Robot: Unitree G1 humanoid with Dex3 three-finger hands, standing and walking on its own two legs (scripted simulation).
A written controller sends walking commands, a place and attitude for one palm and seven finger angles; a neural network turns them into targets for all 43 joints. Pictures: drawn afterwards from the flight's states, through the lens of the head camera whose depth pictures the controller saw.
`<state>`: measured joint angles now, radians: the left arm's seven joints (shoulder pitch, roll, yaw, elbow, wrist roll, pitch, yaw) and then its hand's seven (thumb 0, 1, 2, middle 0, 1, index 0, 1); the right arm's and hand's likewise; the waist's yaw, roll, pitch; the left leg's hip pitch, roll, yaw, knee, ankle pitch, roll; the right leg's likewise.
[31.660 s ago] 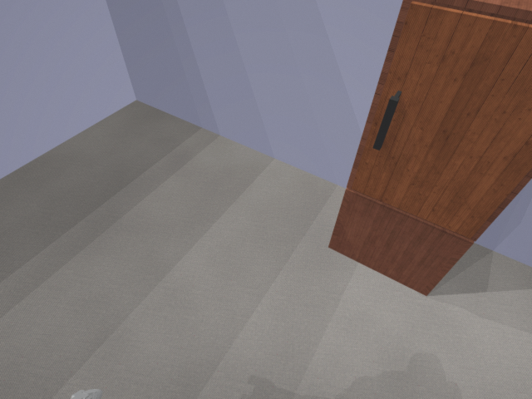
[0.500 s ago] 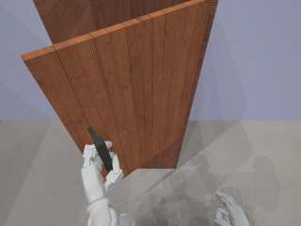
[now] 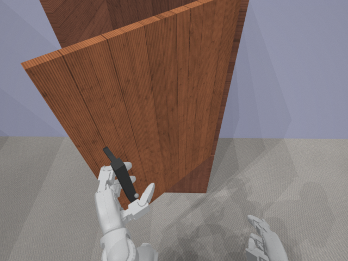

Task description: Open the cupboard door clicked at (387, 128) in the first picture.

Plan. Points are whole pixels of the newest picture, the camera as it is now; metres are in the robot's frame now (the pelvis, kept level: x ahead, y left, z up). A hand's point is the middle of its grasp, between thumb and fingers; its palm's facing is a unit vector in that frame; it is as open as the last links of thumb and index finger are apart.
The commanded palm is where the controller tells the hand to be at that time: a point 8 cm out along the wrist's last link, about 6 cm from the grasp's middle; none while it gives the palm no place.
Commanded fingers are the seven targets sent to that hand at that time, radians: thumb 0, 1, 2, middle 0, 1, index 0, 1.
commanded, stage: open thumb and fingers to let go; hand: left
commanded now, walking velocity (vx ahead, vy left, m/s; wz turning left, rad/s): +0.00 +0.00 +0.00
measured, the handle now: (121, 176) +0.29 +0.14 +0.06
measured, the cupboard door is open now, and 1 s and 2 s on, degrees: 41 42 42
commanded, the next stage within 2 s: slide the hand sideways off the handle in 0.48 s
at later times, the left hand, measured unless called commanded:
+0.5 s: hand (138, 196) +0.25 +0.09 +0.05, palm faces +0.35 -0.94 -0.02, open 15.0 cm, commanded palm +0.21 +0.13 +0.05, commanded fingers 0.00 -0.50 0.30 -0.15 -0.30 -0.15 -0.30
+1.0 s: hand (134, 212) +0.22 +0.10 +0.05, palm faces -0.04 -1.00 +0.04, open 16.2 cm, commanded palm +0.19 +0.15 +0.05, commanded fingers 0.00 -0.50 0.30 -0.15 -0.30 -0.15 -0.30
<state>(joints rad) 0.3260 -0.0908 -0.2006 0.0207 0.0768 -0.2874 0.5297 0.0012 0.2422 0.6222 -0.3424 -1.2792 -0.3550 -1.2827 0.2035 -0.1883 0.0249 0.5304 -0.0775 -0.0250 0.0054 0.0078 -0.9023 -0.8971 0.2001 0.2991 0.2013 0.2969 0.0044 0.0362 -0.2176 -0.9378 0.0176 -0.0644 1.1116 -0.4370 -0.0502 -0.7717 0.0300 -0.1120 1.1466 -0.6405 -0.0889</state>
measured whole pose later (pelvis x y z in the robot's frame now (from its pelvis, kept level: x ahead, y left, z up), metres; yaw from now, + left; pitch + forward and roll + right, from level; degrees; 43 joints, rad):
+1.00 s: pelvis -0.01 +0.04 -0.01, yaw -2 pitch +16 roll -2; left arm 0.43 0.04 -0.26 -0.12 0.00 -0.35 0.16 -0.02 -0.51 0.30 -0.13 -0.34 -0.18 -0.33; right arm 0.27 -0.21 0.02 0.41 -0.02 -0.01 0.02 0.01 -0.90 -0.90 0.20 0.30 0.20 0.30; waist -0.02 0.04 -0.20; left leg -1.01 0.02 -0.02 1.20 -0.47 0.00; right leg -0.84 0.02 -0.07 1.21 -0.64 -0.04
